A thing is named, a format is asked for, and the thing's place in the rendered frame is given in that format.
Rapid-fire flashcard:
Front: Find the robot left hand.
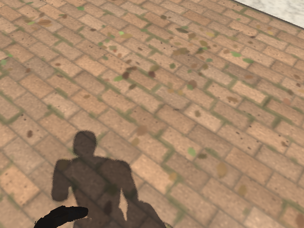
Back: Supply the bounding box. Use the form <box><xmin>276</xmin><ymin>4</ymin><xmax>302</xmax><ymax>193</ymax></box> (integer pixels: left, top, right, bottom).
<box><xmin>33</xmin><ymin>205</ymin><xmax>88</xmax><ymax>228</ymax></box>

